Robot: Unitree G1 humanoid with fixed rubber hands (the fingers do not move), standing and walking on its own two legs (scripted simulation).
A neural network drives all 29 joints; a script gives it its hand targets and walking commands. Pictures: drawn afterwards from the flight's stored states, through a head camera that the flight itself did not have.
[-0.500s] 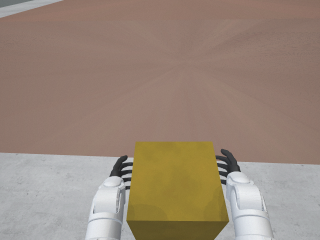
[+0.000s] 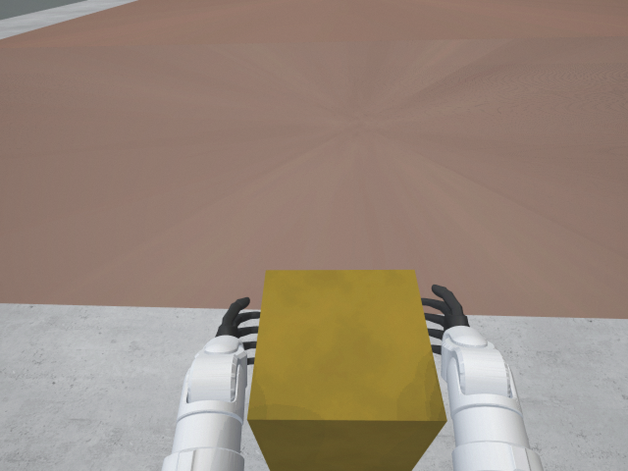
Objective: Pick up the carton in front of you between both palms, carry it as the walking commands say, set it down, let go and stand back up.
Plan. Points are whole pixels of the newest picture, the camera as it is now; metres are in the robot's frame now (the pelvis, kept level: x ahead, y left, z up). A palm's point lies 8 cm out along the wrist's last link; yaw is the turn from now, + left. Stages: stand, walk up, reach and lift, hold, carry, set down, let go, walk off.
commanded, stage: carry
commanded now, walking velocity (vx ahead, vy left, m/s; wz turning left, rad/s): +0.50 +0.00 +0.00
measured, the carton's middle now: (339, 376) +0.30 +0.00 -0.03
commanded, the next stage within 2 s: none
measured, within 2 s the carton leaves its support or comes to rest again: neither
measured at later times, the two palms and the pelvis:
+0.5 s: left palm (249, 267) +0.42 +0.14 +0.08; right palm (443, 262) +0.43 -0.16 +0.08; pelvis +0.16 -0.01 +0.00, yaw -2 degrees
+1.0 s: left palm (294, 167) +0.72 +0.09 +0.10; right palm (432, 161) +0.74 -0.21 +0.10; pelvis +0.46 -0.07 +0.01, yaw +0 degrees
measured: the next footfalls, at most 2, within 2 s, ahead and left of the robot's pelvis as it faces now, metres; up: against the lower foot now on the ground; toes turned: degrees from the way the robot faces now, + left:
left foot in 0.36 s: +0.16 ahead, +0.10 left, +0.00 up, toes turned +9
right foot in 0.68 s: +0.41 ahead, -0.14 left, +0.00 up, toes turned -12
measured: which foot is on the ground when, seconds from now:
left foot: down 0.00-0.12, up 0.14-0.34, down 0.36-0.72, up 0.74-1.00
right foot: down 0.00-0.38, up 0.40-0.66, down 0.68-1.00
